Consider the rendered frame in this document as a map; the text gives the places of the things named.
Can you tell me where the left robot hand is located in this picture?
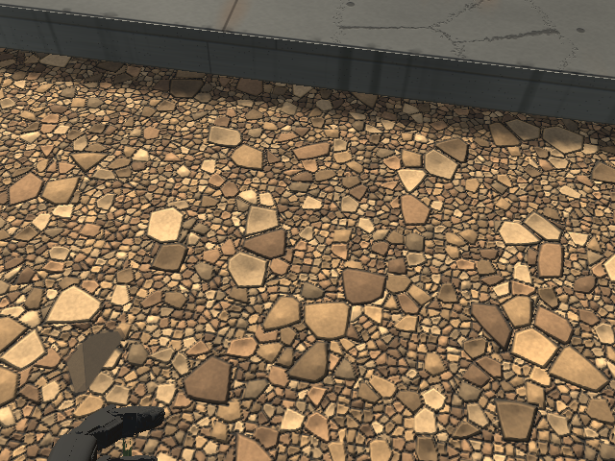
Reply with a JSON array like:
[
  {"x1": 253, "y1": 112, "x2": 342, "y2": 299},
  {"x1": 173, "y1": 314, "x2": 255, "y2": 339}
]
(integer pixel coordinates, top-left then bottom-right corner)
[{"x1": 47, "y1": 404, "x2": 165, "y2": 461}]

